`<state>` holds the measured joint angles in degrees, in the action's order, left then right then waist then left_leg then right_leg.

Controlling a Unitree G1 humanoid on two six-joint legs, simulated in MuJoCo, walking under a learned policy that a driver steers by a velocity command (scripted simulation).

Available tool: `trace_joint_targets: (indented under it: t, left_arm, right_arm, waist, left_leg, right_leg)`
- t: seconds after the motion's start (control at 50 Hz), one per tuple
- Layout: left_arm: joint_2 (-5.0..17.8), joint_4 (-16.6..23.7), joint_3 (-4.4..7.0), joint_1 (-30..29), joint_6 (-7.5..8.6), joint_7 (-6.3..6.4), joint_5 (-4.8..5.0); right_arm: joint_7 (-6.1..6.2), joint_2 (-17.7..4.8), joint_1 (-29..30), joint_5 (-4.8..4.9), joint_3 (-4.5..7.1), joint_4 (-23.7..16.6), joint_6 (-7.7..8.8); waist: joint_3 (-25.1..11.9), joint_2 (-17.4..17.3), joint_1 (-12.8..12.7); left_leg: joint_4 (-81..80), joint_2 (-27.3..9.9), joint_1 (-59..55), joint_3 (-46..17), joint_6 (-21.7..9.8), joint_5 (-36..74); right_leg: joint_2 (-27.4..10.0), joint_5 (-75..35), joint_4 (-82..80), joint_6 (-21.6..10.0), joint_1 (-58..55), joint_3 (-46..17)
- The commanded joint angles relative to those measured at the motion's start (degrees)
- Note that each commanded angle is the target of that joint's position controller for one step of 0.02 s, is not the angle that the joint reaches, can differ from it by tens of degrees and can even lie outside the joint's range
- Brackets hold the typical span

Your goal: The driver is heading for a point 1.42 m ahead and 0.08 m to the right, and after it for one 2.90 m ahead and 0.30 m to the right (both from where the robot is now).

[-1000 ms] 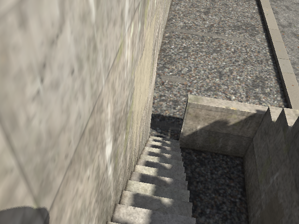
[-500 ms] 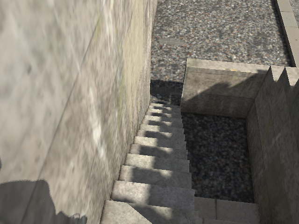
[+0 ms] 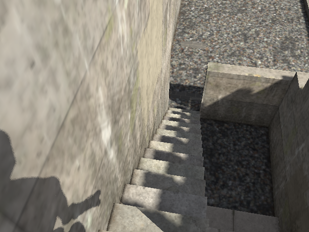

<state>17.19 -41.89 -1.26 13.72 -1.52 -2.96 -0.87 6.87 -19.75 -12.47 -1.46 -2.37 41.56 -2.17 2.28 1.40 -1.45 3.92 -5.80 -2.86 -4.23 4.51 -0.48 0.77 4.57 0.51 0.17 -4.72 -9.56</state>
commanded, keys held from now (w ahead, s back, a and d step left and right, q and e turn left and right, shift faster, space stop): no key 0.16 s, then w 0.38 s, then no key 0.46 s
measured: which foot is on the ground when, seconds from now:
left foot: down 0.00-1.00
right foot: down 0.00-1.00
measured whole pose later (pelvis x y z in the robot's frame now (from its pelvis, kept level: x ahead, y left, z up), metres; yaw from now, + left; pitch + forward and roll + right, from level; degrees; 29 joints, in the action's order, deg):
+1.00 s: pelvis -0.05 +0.03 -0.01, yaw -1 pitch -1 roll +0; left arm 16.3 -35.7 -2.2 9.9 -0.5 -1.6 -0.1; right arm 3.9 -19.8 -19.3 -0.4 -1.4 43.2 -2.1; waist 2.5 -0.2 1.5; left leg 5.3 -5.8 -1.9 -2.1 5.7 -6.6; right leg 1.6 9.8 12.6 1.3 1.9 -11.3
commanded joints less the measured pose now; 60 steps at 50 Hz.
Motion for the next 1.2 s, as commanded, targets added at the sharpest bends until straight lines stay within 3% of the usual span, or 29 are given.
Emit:
trace_joint_targets:
  t: [0.02, 0.04, 0.12, 0.16, 0.2, 0.22, 0.26, 0.28, 0.3, 0.32, 0.34, 0.36, 0.4, 0.42, 0.44, 0.48, 0.5, 0.56, 0.62, 0.66, 0.74, 0.82, 0.92, 0.96, 1.16, 1.18, 1.2]
  left_arm:
    - [8.63, 3.75, 2.07, 2.51, 1.15, 0.29, 0.45]
    - [8.48, 3.61, 1.91, 3.21, 1.09, 0.27, 0.03]
    - [8.06, 3.74, 1.41, 3.81, 1.06, -0.08, 0.15]
    - [7.54, 3.45, 1.17, 3.83, 1.18, -0.73, -0.02]
    - [6.33, 4.31, 0.56, 2.18, 1.19, -0.64, -0.4]
    - [6.09, 4.85, 0.3, 1.44, 1.0, -0.72, -0.54]
    - [6.24, 6.79, -0.08, -2.03, 1.26, -0.73, -0.71]
    - [5.99, 7.14, -0.48, -2.36, 1.0, -0.73, -1.17]
    - [5.66, 8.45, -0.71, -3.8, 1.04, -0.56, -1.15]
    - [5.32, 9.8, -0.77, -6.27, 1.54, -0.21, -0.78]
    - [4.96, 10.95, -0.99, -6.62, 1.87, 0.18, -0.63]
    - [4.84, 11.97, -0.83, -7.46, 2.74, 0.89, 0.37]
    - [4.39, 13.2, -0.7, -7.3, 3.54, 1.29, 0.63]
    - [5.58, 12.81, -0.04, -6.31, 3.01, 2.28, 0.62]
    - [4.56, 13.81, -0.12, -7.23, 2.76, 2.75, 0.56]
    - [3.29, 14.12, -0.28, -6.86, 3.45, 2.53, 0.27]
    - [2.58, 14.73, -0.44, -7.25, 3.36, 2.29, -0.1]
    - [2.92, 15.21, -0.09, -7.28, 3.46, 1.7, -0.43]
    - [4.56, 13.69, 0.25, -7.04, 3.09, 1.55, 0.55]
    - [5.07, 13.06, 0.46, -6.74, 2.73, 1.72, 0.75]
    - [4.98, 11.92, 0.55, -6.54, 2.34, 1.66, 0.94]
    - [5.29, 11.49, 0.75, -6.23, 2.44, 1.29, 0.39]
    - [5.23, 11.21, 0.91, -6.03, 1.82, 1.39, 0.79]
    - [5.3, 11.22, 0.89, -7.22, 1.89, 1.61, 0.98]
    - [4.59, 9.62, 0.92, -6.72, 2.24, 1.01, 0.58]
    - [2.73, 10.29, 0.3, -7.77, 2.59, 0.19, -0.11]
    - [2.51, 10.33, 0.31, -8.02, 2.76, -0.19, -0.13]
  right_arm:
    - [0.5, -6.82, -3.29, 0.29, 1.28, -3.75, 0.63]
    - [0.61, -6.6, -3.74, 0.3, 1.13, -3.9, 0.76]
    - [0.7, -6.75, -4.52, 0.76, 0.92, -4.77, 0.9]
    - [0.63, -6.85, -5.22, 0.7, 0.83, -4.83, 0.73]
    - [0.68, -6.29, -5.81, 1.11, 0.72, -4.36, 0.79]
    - [0.67, -5.98, -5.33, 0.92, 0.66, -4.6, 0.66]
    - [0.43, -5.14, -5.68, 1.49, 0.43, -4.49, 0.63]
    - [0.04, -5.33, -6.95, 1.1, 0.61, -3.99, 0.38]
    - [-0.17, -5.22, -6.62, 1.12, 0.61, -4.09, 0.5]
    - [-0.85, -6.84, -7.19, 1.05, 1.36, -3.39, 0.6]
    - [-1.25, -6.91, -7.14, 1.11, 1.65, -3.37, 0.99]
    - [-1.68, -7.32, -6.99, 1.71, 2.28, -3.41, 1.95]
    - [-2.3, -6.65, -6.16, 2.25, 2.59, -3.87, 3.06]
    - [-2.94, -7.3, -7.3, 2.49, 3.1, -3.5, 2.64]
    - [-3.22, -6.83, -6.4, 2.63, 3.17, -4.18, 2.77]
    - [-3.63, -6.19, -5.76, 3.22, 3.45, -5.22, 2.66]
    - [-3.59, -5.63, -5.2, 2.92, 3.28, -5.46, 2.41]
    - [-3.59, -5.64, -7.0, 3.16, 3.3, -4.95, 1.93]
    - [-3.51, -6.37, -8.14, 2.11, 2.92, -4.09, 1.38]
    - [-3.31, -7.3, -8.94, 1.8, 2.79, -3.39, 1.14]
    - [-3.22, -7.2, -9.52, 1.35, 2.42, -2.49, 0.58]
    - [-2.95, -7.35, -9.86, 1.37, 2.59, -2.05, 0.5]
    - [-2.69, -7.46, -10.03, 0.78, 2.69, -1.02, 0.65]
    - [-2.71, -7.78, -10.34, 1.02, 2.91, -0.59, 0.54]
    - [-2.49, -7.78, -11.11, 1.19, 3.59, 1.54, 0.4]
    - [-2.4, -6.65, -11.33, 1.1, 3.32, 1.58, 0.9]
    - [-2.36, -6.97, -10.92, 1.12, 3.44, 1.76, 1.11]
  waist:
    - [-5.87, 0.27, -0.02]
    - [-5.88, 0.2, -0.29]
    - [-6.4, 0.3, 0.17]
    - [-7.17, 0.1, 0.21]
    - [-6.74, 0.6, 0.33]
    - [-5.56, -0.77, 0.33]
    - [-1.54, 3.06, 1.12]
    - [-0.99, 4.9, 1.82]
    - [0.32, 5.37, 1.89]
    - [2.26, 5.37, 2.37]
    - [1.57, 4.31, 2.34]
    - [0.43, 3.36, 2.12]
    - [-0.7, -0.02, 1.42]
    - [-0.97, -2.09, 1.36]
    - [0.49, -5.04, 0.99]
    - [1.09, -7.22, 0.5]
    - [1.96, -7.46, 0.33]
    - [-0.53, -4.87, 1.26]
    - [-1.07, -1.82, 2.76]
    - [-3.17, -0.96, 3.19]
    - [-4.43, -0.64, 3.5]
    - [-4.72, -0.59, 3.59]
    - [-5.2, -1.08, 3.34]
    - [-5.44, -1.3, 3.5]
    - [-0.95, -0.72, 3.1]
    - [-1.82, 0.47, 3.25]
    - [-1.28, -0.1, 2.91]
  left_leg:
    - [2.76, 0.86, -1.77, -0.36, -0.81, 21.12]
    - [2.6, 0.58, -1.62, -0.46, -0.95, 20.38]
    - [1.35, -0.22, -3.51, -0.22, 0.22, 20.08]
    - [1.24, -0.76, -5.06, 0.13, 0.62, 18.22]
    - [0.54, -0.63, -4.2, 0.86, 0.27, 10.39]
    - [0.72, -0.16, -3.08, 1.92, -0.13, 5.98]
    - [1.75, 0.01, -2.6, 2.88, -0.21, -0.4]
    - [2.48, 1.01, -1.93, 4.07, -0.27, -4.31]
    - [3.3, 1.09, -1.03, 4.48, -0.25, -4.8]
    - [4.75, 1.43, 1.79, 5.03, -0.59, -7.56]
    - [5.53, 1.95, 3.54, 5.29, -0.76, -8.98]
    - [5.48, 2.12, 4.52, 4.69, -0.45, -10.62]
    - [5.46, 2.2, 6.86, 4.17, -1.31, -12.09]
    - [4.49, 2.27, 7.88, 3.46, -2.19, -16.83]
    - [3.73, 2.18, 9.7, 2.75, -3.27, -18.34]
    - [2.85, 1.8, 11.73, 1.34, -4.69, -19.2]
    - [3.62, 1.37, 11.64, 0.78, -4.59, -13.68]
    - [5.57, 1.63, 7.51, 0.77, -4.47, -2.89]
    - [6.32, 0.57, 3.05, -0.48, -2.99, 7.7]
    - [6.12, 0.61, 0.2, -0.48, -2.49, 12.27]
    - [5.64, 0.32, -2.61, -0.26, -2.14, 12.84]
    - [5.29, 0.46, -3.91, 0.17, -2.18, 14.35]
    - [4.45, 0.26, -4.77, 0.63, -1.85, 13.91]
    - [3.52, 0.05, -4.46, 0.59, -1.84, 9.98]
    - [1.82, 0.09, -0.34, 0.31, -1.21, -0.27]
    - [1.09, 0.42, 0.85, 1.14, -1.17, -1.84]
    - [0.99, 0.5, 1.51, 1.28, -1.14, -2.98]
  right_leg:
    - [-5.39, -48.87, 7.5, 4.41, -4.45, -2.23]
    - [-5.35, -48.41, 7.01, 4.9, -4.59, -2.58]
    - [-4.53, -41.58, 6.68, 3.76, -2.56, -3.34]
    - [-3.92, -34.85, 5.79, 2.61, -0.92, -3.79]
    - [-2.48, -19.92, 5.18, 2.0, 1.07, -3.48]
    - [-2.16, -10.79, 4.72, 1.63, 2.84, -4.29]
    - [-2.26, 7.06, 2.21, -0.03, 11.03, -6.55]
    - [-1.86, 11.62, 1.5, -0.37, 13.27, -6.37]
    - [-1.68, 13.24, 1.97, -0.44, 15.19, -6.59]
    - [-0.42, 15.14, 2.98, -0.08, 16.52, -5.6]
    - [0.08, 16.07, 4.47, 0.29, 16.08, -4.9]
    - [1.11, 15.28, 6.83, 1.03, 15.29, -3.58]
    - [1.86, 15.01, 10.52, 1.24, 13.64, -2.56]
    - [2.52, 16.88, 12.67, 1.6, 13.03, -0.96]
    - [3.3, 16.21, 15.29, 1.84, 13.49, 0.28]
    - [3.88, 14.7, 18.41, 2.04, 12.82, 1.83]
    - [3.45, 11.55, 19.13, 2.52, 13.7, 1.45]
    - [1.86, 4.45, 17.96, 2.36, 12.03, 0.03]
    - [-1.21, -12.01, 16.32, 2.07, 10.83, -3.31]
    - [-1.28, -17.9, 16.02, 2.08, 9.11, -2.93]
    - [-1.34, -17.53, 14.57, 2.16, 8.73, -2.88]
    - [-1.35, -19.42, 13.44, 2.28, 8.67, -3.0]
    - [-1.41, -19.87, 12.88, 2.26, 8.27, -3.16]
    - [-1.14, -17.1, 12.3, 1.85, 7.93, -2.92]
    - [-0.46, -7.11, 9.99, 1.52, 10.39, -3.52]
    - [0.88, -5.4, 10.53, 1.38, 7.77, -2.33]
    - [0.79, -4.86, 10.5, 1.26, 7.85, -2.58]
Keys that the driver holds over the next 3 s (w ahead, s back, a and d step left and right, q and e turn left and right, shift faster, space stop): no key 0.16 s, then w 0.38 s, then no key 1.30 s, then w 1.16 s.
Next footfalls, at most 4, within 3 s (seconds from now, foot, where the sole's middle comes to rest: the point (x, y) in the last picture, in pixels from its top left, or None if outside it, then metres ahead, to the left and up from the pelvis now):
none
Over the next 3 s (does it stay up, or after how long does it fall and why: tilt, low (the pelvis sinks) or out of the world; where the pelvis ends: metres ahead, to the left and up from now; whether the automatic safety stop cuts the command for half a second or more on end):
stays up -0.06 0.02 -0.01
